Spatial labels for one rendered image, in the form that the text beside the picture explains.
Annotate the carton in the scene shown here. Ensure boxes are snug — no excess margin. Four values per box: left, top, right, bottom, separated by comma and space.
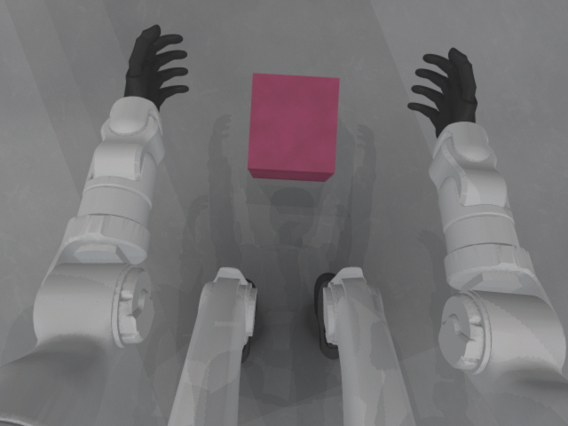
248, 73, 340, 182

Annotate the right robot hand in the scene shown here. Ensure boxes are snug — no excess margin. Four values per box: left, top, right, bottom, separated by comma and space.
407, 48, 477, 139

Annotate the robot right upper arm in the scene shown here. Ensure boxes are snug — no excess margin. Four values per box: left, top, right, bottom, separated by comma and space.
438, 289, 568, 426

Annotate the robot left upper arm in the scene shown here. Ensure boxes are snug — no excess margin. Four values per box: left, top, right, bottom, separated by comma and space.
0, 263, 154, 426

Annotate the robot shin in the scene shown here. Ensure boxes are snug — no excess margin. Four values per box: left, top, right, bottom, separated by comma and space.
198, 267, 249, 348
326, 267, 383, 345

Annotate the robot left shin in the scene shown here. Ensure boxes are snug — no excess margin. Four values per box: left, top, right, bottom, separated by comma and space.
198, 267, 249, 348

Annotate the robot right forearm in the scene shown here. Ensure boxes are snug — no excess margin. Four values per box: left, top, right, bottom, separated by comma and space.
429, 122, 566, 367

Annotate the robot right shin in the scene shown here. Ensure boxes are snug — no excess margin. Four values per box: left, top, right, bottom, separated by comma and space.
326, 267, 383, 345

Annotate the robot left forearm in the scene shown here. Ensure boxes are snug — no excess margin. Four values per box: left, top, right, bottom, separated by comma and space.
33, 96, 165, 339

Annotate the left robot hand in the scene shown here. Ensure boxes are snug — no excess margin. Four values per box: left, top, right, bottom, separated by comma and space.
124, 25, 189, 112

